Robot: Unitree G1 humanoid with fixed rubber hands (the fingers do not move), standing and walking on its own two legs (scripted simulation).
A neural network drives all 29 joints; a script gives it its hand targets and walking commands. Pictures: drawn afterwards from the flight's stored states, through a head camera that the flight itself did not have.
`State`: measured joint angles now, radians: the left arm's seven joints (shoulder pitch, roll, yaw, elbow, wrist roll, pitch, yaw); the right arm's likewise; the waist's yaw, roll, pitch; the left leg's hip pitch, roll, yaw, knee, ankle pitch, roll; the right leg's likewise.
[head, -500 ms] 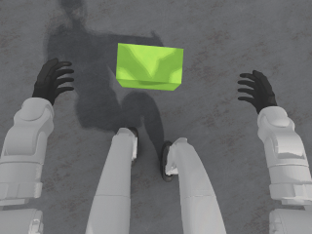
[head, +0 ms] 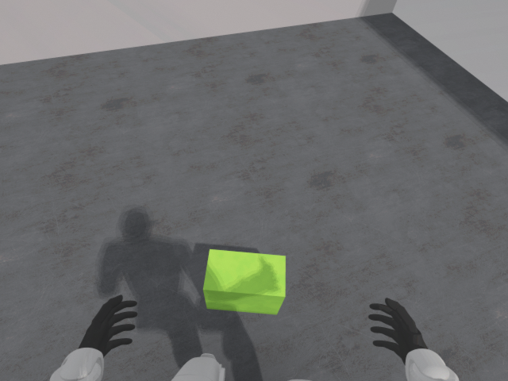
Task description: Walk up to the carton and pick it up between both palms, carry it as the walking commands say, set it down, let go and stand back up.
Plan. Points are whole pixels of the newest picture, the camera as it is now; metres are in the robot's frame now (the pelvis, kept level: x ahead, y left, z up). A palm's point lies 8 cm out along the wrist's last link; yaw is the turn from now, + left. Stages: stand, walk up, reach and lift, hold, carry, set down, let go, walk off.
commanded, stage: let go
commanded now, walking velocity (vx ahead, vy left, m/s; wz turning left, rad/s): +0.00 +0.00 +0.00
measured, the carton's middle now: (244, 283) +0.48 +0.00 -0.64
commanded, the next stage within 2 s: stand in 0.52 s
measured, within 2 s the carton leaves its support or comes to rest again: neither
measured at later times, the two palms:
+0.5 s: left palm (108, 335) +0.19 +0.22 -0.05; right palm (418, 342) +0.19 -0.27 -0.06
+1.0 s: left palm (86, 351) +0.17 +0.25 -0.06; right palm (430, 341) +0.19 -0.28 -0.04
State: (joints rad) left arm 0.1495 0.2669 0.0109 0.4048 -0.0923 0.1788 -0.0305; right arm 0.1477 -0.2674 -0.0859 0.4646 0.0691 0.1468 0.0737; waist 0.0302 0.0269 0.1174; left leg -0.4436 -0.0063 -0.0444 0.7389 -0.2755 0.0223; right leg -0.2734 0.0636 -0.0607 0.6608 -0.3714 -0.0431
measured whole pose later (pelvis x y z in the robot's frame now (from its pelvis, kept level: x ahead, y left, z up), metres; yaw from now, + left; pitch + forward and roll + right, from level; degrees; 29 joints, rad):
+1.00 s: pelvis +0.03 -0.02 +0.01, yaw +0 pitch -3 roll -1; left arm 0.19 0.27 0.07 0.71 -0.05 0.00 -0.01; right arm 0.23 -0.27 -0.05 0.58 0.04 0.01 0.01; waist 0.03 0.03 -0.09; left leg -0.32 -0.01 -0.04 0.63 -0.27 0.01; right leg -0.16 0.06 -0.06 0.57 -0.37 -0.04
